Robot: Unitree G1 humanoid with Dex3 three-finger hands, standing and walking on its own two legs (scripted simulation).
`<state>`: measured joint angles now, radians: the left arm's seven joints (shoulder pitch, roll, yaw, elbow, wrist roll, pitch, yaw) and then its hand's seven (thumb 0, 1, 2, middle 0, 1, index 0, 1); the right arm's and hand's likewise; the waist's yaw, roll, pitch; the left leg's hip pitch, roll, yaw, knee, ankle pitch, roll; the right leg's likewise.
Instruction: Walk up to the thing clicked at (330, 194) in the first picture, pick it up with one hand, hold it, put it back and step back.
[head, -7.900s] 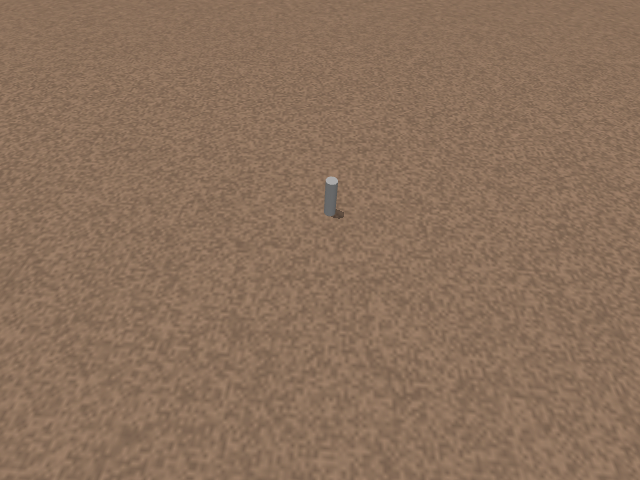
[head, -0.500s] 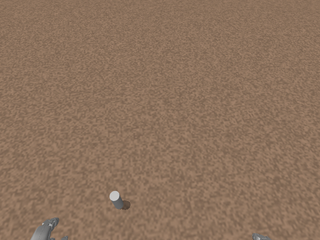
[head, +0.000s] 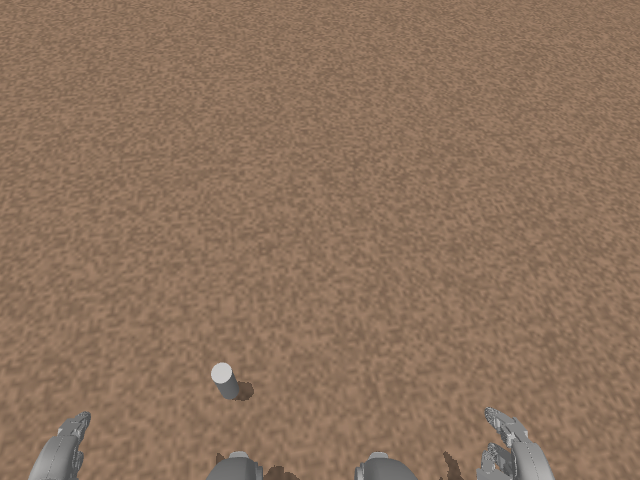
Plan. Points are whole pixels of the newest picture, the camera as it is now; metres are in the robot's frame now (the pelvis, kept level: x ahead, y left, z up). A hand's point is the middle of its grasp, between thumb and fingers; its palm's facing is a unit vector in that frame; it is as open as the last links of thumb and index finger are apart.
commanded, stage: go down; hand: left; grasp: from the side
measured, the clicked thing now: (226, 382) +0.38 +0.20 -0.63
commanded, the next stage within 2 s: none
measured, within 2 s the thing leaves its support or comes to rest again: neither
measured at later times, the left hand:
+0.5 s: hand (101, 452) +0.18 +0.29 -0.18, palm faces +0.12 -0.96 -0.26, open 17.4 cm
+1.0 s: hand (105, 399) +0.27 +0.34 -0.27, palm faces +0.12 -0.98 -0.17, open 17.2 cm
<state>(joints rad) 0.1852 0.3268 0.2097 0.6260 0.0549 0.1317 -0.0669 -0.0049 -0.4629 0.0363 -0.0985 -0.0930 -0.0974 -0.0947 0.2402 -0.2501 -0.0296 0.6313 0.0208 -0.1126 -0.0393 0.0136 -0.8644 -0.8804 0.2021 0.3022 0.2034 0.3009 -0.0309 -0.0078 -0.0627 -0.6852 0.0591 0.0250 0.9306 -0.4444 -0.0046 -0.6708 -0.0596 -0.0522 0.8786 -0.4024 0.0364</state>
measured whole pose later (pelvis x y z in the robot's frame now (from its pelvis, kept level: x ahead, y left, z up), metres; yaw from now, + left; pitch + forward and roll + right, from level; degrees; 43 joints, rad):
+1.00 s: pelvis -0.07 -0.01 -0.22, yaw -1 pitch +32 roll -4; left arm -0.32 0.65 0.62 0.93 -0.13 -0.34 -0.53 -0.01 -0.51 0.08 -0.06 -0.10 -0.06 -0.10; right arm 0.13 -0.30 0.04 0.66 -0.01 -0.18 -0.04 0.01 -0.89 -0.89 0.20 0.30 0.21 0.30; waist -0.05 -0.02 -0.16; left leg -1.75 0.06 -0.06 1.85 -0.66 -0.01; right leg -1.72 -0.07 -0.06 1.80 -0.63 0.01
